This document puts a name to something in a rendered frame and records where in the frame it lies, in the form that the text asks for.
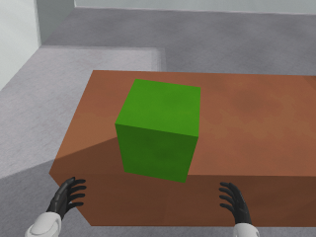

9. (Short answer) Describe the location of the robot right forearm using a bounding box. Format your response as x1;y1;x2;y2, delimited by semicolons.
233;223;260;237

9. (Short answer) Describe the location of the carton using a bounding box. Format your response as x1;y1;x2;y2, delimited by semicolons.
115;78;200;183

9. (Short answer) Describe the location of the robot right hand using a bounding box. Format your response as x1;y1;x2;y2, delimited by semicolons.
219;182;253;225

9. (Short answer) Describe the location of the robot left hand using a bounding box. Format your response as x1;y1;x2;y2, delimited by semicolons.
46;177;87;221

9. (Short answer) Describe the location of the robot left forearm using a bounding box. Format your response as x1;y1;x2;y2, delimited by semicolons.
25;211;61;237

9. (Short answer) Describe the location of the pedestal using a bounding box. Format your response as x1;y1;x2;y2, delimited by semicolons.
49;70;316;227

